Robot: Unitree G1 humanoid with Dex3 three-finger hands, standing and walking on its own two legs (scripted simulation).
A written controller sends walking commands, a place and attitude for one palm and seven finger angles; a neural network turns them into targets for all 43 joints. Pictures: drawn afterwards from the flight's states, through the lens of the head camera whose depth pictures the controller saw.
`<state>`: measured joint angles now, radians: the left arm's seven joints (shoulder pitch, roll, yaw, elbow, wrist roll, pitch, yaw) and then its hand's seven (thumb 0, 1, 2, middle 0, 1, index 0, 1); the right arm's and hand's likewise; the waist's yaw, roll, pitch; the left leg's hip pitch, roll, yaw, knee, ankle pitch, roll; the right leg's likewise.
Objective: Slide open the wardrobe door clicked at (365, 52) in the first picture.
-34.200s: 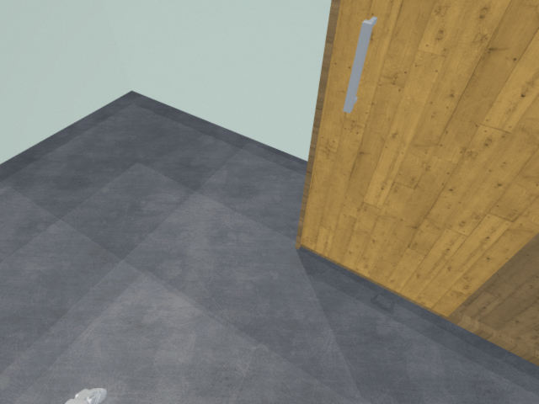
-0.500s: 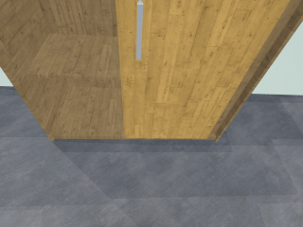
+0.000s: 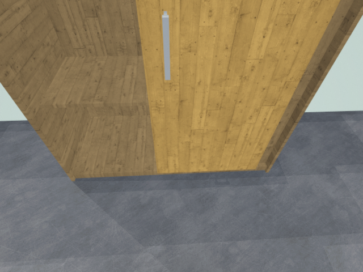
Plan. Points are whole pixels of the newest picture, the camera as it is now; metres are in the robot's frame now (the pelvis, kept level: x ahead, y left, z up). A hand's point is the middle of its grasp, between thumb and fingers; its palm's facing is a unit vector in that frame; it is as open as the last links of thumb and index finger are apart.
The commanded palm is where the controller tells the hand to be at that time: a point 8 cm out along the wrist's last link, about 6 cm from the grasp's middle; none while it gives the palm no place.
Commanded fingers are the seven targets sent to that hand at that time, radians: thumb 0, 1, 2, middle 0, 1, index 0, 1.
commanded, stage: let the arm hang, fingers relaxed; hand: left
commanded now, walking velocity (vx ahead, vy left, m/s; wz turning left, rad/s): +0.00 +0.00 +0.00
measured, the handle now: (166, 47) +0.76 +0.09 +0.12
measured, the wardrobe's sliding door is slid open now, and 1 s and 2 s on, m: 0.52 0.52 0.52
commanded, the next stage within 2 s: look to check the result in 0.24 s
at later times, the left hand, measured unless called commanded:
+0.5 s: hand out of the picture +0.03 +0.17 -0.18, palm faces -0.01 -0.98 -0.18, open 7.4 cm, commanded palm none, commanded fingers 0.00 0.90 0.90 -0.20 -0.30 -0.20 -0.30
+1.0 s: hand out of the picture +0.04 +0.16 -0.18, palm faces -0.01 -0.99 -0.16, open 7.4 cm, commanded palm none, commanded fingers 0.00 0.90 0.90 -0.20 -0.30 -0.20 -0.30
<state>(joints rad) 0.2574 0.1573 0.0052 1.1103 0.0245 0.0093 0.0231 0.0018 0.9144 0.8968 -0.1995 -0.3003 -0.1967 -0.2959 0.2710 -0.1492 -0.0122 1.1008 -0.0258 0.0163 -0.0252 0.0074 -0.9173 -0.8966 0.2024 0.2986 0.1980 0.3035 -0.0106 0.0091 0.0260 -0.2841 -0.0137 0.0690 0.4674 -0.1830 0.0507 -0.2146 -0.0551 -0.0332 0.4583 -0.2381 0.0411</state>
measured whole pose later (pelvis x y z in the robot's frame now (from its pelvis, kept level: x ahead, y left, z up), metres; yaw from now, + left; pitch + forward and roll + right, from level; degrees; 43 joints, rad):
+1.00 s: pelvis +0.03 -0.01 +0.01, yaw -1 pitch -1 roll +0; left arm 0.24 0.16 0.00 1.15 0.02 0.00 0.02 0.00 0.91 0.90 -0.20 -0.30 -0.20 -0.30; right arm 0.23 -0.15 0.00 1.14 -0.02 0.00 -0.03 0.00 -0.91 -0.90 0.20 0.30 0.20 0.30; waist -0.01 -0.02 0.04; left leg -0.19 -0.01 0.08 0.40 -0.21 0.04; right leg -0.11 -0.05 -0.03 0.38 -0.25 0.04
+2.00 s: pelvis +0.04 -0.01 +0.01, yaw -1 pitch -1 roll +0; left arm 0.20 0.21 0.01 1.15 0.02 -0.01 0.01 0.00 0.91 0.90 -0.20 -0.30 -0.20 -0.30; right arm 0.18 -0.21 0.00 1.14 -0.02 -0.01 -0.03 0.00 -0.90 -0.90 0.20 0.30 0.20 0.30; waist -0.01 -0.02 0.05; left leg -0.16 -0.01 0.07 0.37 -0.19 0.04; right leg -0.09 -0.05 -0.03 0.35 -0.24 0.04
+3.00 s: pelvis +0.04 -0.03 +0.01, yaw +0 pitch -1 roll +0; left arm 0.13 0.30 0.01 1.14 0.02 -0.02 0.00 0.00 0.91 0.90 -0.20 -0.30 -0.20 -0.30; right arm 0.11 -0.30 -0.01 1.13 -0.01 -0.01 -0.02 0.00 -0.90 -0.90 0.20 0.30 0.20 0.30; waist -0.01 -0.01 0.05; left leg -0.13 0.01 0.06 0.31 -0.17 0.01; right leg -0.05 -0.03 -0.04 0.29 -0.22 0.01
